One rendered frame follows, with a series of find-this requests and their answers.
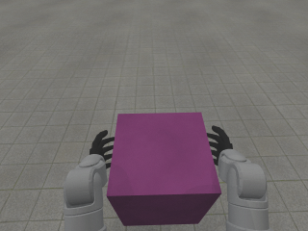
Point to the left robot hand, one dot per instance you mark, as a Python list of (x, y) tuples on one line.
[(97, 146)]

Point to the right robot forearm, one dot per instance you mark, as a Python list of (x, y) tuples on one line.
[(247, 192)]

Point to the right robot hand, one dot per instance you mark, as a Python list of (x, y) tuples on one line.
[(223, 142)]

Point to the carton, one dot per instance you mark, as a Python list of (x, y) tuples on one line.
[(162, 169)]

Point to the left robot forearm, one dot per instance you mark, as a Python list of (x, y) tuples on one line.
[(83, 195)]

